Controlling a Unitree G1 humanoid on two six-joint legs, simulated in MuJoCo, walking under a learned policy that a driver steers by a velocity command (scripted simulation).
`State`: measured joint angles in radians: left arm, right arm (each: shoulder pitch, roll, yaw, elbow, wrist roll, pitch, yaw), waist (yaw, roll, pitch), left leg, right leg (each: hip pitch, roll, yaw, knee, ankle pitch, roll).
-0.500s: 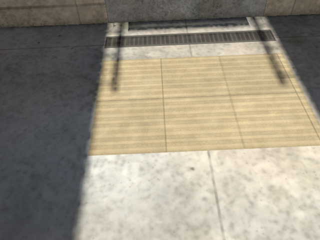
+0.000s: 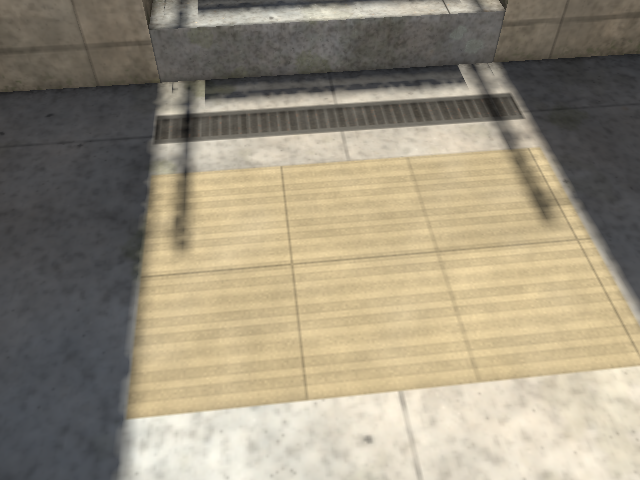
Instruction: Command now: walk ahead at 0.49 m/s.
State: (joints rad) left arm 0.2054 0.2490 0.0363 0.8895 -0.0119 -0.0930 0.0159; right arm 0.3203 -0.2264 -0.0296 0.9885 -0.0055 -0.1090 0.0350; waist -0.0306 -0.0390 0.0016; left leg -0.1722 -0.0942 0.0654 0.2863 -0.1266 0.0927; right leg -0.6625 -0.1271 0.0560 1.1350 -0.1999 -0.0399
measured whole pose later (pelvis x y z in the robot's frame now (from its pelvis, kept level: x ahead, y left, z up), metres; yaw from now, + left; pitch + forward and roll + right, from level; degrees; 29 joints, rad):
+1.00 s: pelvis +0.52 -0.02 -0.01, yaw +1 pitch +2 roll -1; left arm 0.27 0.26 0.05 0.97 -0.01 -0.06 0.02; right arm 0.12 -0.23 -0.04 0.90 -0.01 -0.09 0.03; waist 0.01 -0.03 0.05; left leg -0.39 -0.02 0.06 0.45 -0.09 0.07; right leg -0.44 -0.03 0.04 1.13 -0.47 0.02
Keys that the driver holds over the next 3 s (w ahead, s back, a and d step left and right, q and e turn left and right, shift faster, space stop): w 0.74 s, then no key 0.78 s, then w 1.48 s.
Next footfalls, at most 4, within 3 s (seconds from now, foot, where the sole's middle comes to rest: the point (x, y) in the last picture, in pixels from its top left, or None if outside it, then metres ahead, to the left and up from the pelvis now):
0.30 right None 0.33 -0.17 -0.78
0.84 left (291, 423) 0.65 0.07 -0.78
1.24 right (397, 396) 0.70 -0.17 -0.78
2.28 left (290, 274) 1.06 0.07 -0.78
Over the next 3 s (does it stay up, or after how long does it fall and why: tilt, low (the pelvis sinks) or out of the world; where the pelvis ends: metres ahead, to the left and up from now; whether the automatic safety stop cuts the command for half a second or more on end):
stays up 1.29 -0.08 -0.01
